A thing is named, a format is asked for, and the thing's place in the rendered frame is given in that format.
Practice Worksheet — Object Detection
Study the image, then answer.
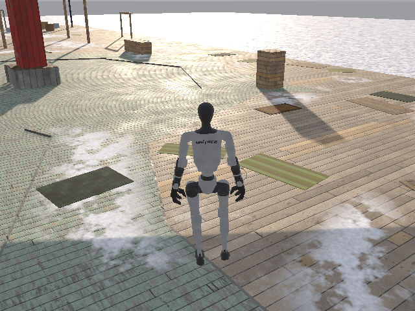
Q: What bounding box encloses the robot left hand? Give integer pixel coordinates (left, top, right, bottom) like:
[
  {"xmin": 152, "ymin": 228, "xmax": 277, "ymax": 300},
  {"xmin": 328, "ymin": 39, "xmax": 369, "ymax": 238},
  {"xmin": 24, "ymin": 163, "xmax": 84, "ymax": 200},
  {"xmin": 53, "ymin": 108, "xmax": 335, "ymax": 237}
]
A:
[{"xmin": 171, "ymin": 188, "xmax": 186, "ymax": 205}]

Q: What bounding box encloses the right robot foot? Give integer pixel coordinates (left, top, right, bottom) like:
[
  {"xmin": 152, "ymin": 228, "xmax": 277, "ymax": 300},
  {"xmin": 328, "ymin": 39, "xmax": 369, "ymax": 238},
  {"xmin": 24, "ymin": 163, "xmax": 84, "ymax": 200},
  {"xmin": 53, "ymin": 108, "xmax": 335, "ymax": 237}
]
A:
[{"xmin": 220, "ymin": 250, "xmax": 230, "ymax": 260}]

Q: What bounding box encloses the robot foot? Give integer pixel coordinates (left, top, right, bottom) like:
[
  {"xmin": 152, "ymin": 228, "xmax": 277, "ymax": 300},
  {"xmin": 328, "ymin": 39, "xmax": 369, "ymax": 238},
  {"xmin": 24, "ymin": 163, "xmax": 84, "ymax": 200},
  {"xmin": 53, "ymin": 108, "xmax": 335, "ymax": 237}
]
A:
[
  {"xmin": 220, "ymin": 250, "xmax": 230, "ymax": 260},
  {"xmin": 195, "ymin": 249, "xmax": 204, "ymax": 266}
]

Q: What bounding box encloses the left robot foot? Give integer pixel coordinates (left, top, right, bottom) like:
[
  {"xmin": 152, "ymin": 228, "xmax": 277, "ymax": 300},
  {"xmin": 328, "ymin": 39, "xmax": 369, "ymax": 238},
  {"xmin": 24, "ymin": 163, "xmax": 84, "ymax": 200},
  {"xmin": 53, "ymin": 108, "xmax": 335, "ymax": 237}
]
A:
[{"xmin": 195, "ymin": 249, "xmax": 204, "ymax": 266}]

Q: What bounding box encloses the robot right upper arm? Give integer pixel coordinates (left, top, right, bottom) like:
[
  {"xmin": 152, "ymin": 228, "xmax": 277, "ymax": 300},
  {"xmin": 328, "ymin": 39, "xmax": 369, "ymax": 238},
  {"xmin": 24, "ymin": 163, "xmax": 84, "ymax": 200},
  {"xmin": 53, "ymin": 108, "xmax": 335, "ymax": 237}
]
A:
[{"xmin": 220, "ymin": 130, "xmax": 237, "ymax": 167}]

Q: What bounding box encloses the robot left upper arm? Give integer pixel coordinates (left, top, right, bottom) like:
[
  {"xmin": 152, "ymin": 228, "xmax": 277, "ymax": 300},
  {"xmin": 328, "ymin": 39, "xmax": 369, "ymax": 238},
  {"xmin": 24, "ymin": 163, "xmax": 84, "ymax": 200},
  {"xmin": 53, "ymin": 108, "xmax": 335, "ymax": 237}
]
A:
[{"xmin": 178, "ymin": 131, "xmax": 193, "ymax": 168}]

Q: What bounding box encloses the left robot forearm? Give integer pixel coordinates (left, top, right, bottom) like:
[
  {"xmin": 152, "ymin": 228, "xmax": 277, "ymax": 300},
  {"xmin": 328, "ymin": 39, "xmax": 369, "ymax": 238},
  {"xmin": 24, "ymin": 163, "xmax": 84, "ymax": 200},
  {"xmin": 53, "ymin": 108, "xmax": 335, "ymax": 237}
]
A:
[{"xmin": 172, "ymin": 158, "xmax": 184, "ymax": 189}]

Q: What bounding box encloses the robot right hand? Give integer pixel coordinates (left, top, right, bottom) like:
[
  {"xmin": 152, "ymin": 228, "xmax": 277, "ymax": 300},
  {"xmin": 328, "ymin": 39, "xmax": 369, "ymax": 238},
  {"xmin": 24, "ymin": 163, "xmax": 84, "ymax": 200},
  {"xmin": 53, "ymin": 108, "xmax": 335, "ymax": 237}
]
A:
[{"xmin": 230, "ymin": 185, "xmax": 245, "ymax": 202}]

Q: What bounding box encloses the right robot forearm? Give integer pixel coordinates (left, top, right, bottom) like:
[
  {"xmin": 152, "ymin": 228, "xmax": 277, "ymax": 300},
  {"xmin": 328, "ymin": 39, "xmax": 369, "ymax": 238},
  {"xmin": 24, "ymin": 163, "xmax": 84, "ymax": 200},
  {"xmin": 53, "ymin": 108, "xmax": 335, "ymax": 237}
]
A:
[{"xmin": 231, "ymin": 156, "xmax": 244, "ymax": 187}]

